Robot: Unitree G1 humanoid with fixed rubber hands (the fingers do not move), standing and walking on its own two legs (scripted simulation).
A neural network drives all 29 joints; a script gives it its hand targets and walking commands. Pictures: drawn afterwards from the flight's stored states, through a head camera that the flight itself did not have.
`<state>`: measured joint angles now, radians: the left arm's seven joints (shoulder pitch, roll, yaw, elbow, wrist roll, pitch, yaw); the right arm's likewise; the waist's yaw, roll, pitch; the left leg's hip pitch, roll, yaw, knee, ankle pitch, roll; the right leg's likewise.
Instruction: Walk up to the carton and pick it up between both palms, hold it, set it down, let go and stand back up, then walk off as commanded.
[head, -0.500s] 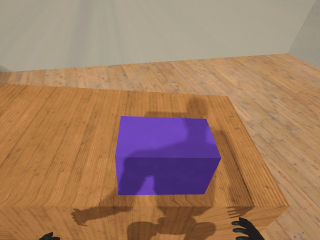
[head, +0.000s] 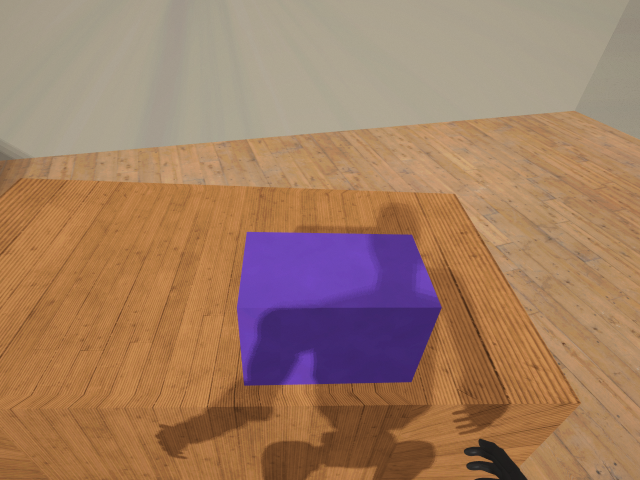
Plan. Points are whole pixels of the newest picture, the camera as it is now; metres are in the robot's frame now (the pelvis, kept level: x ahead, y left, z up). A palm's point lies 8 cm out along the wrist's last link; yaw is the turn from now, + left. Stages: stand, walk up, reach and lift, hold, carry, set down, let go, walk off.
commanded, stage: stand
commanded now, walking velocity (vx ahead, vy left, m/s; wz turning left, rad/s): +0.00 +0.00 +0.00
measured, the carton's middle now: (330, 308) +0.45 +0.00 -0.03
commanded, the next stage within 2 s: walk off in 1.18 s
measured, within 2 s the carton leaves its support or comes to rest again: neither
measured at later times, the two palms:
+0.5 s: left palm out of the picture +0.09 +0.31 -0.10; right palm out of the picture +0.17 -0.25 -0.06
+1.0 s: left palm out of the picture +0.08 +0.31 -0.10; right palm out of the picture +0.16 -0.25 -0.07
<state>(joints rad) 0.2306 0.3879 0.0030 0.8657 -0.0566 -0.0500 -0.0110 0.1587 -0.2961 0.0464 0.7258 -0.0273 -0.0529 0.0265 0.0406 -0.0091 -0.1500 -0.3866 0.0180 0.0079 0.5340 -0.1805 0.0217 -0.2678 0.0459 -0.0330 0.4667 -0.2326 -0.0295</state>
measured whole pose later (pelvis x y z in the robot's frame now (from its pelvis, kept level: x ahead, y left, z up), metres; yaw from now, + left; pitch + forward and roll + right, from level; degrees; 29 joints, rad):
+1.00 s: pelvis +0.00 +0.00 +0.00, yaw +0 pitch +2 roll -2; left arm 0.23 0.39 0.00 0.89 -0.06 -0.05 -0.01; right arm 0.16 -0.30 0.05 0.77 -0.03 -0.05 0.03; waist 0.04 0.01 -0.13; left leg -0.39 0.02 0.01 0.53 -0.18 0.02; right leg -0.27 0.05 -0.03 0.47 -0.23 -0.03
